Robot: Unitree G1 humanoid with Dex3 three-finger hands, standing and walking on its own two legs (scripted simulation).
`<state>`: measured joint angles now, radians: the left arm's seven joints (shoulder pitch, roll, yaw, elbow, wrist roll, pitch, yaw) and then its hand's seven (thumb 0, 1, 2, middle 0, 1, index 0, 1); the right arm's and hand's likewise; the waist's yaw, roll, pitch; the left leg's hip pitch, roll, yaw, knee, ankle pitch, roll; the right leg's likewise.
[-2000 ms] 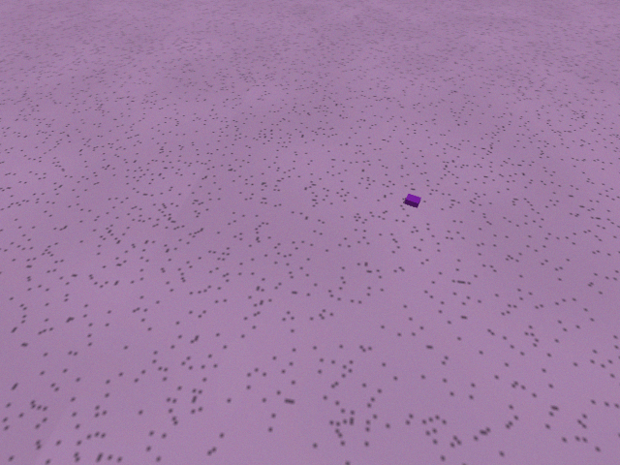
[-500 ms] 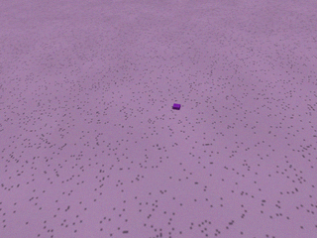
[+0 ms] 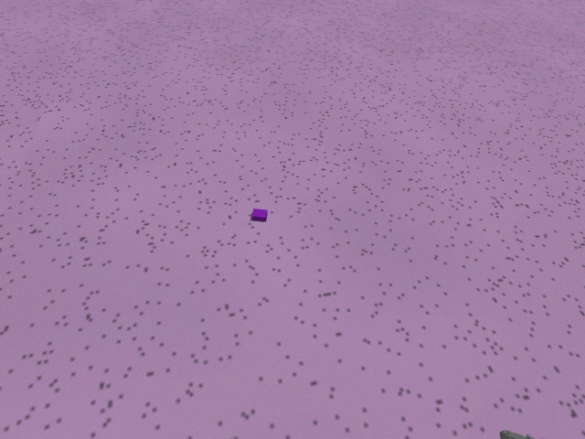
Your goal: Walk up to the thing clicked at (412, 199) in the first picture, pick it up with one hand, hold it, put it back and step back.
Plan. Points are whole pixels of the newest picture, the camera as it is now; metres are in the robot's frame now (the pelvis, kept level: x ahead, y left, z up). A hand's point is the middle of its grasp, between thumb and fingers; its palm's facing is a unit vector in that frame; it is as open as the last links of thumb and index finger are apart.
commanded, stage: walk up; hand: left
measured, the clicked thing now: (259, 215) +1.11 +0.13 -0.74
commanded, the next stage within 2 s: none
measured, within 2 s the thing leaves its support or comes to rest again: neither
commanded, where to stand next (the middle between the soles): +0.74 -0.07 m, yaw -6 degrees
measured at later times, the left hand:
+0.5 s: hand (187, 304) +0.35 +0.19 -0.10, palm faces -0.12 -0.91 -0.39, open 7.4 cm
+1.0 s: hand (173, 251) +0.49 +0.25 -0.14, palm faces -0.17 -0.92 -0.34, open 7.4 cm
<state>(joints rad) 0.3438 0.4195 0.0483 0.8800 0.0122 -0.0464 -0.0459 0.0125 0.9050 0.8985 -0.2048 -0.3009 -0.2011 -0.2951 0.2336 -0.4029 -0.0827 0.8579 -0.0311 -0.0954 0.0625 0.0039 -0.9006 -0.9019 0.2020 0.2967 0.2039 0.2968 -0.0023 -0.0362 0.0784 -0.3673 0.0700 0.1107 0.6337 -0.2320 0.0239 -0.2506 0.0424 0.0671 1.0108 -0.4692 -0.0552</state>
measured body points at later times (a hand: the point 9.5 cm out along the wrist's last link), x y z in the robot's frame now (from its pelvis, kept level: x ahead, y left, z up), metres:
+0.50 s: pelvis +0.22 -0.06 +0.01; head +0.24 -0.09 +0.45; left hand +0.36 +0.24 -0.08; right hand +0.24 -0.38 -0.13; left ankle +0.17 +0.10 -0.64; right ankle +0.28 -0.16 -0.72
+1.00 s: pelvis +0.42 -0.02 +0.01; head +0.43 +0.01 +0.46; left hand +0.50 +0.30 -0.12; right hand +0.46 -0.34 -0.08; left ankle +0.48 +0.08 -0.72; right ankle +0.38 -0.16 -0.65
